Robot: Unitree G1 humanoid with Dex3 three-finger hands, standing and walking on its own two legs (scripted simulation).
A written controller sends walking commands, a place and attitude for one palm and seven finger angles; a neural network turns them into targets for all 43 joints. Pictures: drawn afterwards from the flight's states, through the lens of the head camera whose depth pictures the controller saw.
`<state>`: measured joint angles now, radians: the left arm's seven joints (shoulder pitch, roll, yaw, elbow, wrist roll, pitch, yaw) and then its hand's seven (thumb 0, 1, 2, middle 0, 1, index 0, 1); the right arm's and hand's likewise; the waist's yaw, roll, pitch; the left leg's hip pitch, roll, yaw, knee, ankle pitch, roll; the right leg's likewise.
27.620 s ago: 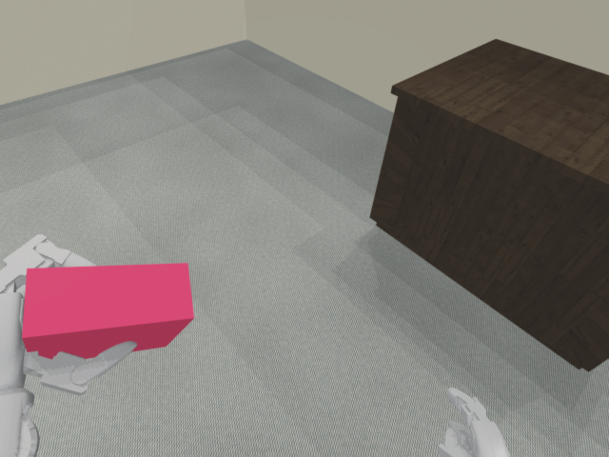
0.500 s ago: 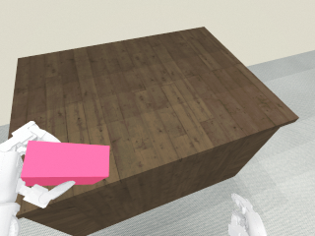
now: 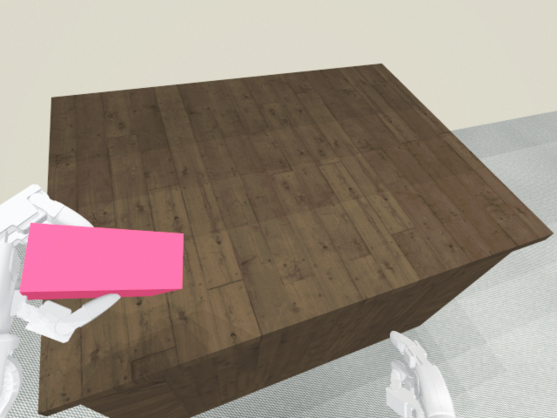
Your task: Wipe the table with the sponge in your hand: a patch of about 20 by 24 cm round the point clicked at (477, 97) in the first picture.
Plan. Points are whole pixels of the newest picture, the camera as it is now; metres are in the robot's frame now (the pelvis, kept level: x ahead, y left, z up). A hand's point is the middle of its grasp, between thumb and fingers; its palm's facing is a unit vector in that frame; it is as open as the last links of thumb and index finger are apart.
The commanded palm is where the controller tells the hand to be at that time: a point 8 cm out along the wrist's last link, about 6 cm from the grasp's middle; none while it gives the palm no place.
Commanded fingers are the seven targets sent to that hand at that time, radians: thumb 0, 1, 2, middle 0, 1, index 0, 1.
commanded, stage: come to a stop and stand still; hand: left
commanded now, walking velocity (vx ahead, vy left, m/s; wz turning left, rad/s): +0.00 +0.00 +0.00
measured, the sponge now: (126, 267) +0.24 +0.20 +0.13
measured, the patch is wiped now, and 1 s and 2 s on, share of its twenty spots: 0.00 0.00 0.00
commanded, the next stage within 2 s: look again from close up in 0.30 s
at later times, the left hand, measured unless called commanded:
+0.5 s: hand (77, 266) +0.22 +0.24 +0.16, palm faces +0.34 -0.85 -0.40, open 10.0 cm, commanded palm +0.16 +0.28 +0.18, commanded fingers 0.00 0.10 1.30 -1.20 -1.60 -1.20 -1.60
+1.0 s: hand (108, 285) +0.20 +0.20 +0.16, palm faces +0.34 -0.86 -0.39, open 10.0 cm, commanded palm +0.15 +0.24 +0.18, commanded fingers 0.00 0.10 1.30 -1.20 -1.60 -1.20 -1.60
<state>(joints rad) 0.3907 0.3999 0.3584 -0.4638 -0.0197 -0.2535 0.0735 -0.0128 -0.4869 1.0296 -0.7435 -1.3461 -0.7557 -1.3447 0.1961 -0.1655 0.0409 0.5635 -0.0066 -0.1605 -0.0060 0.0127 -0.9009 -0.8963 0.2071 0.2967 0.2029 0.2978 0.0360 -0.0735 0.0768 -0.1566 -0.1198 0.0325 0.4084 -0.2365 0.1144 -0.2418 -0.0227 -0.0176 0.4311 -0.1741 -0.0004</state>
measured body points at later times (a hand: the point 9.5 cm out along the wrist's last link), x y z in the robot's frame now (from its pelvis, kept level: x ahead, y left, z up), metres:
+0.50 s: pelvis +0.00 -0.01 +0.00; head +0.04 +0.02 +0.45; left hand +0.20 +0.28 +0.18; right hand +0.19 -0.23 -0.07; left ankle -0.01 +0.03 -0.74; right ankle +0.03 -0.14 -0.74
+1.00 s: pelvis -0.01 -0.04 +0.00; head +0.01 -0.02 +0.45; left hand +0.18 +0.24 +0.18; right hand +0.17 -0.27 -0.07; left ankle -0.01 +0.03 -0.74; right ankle +0.03 -0.14 -0.74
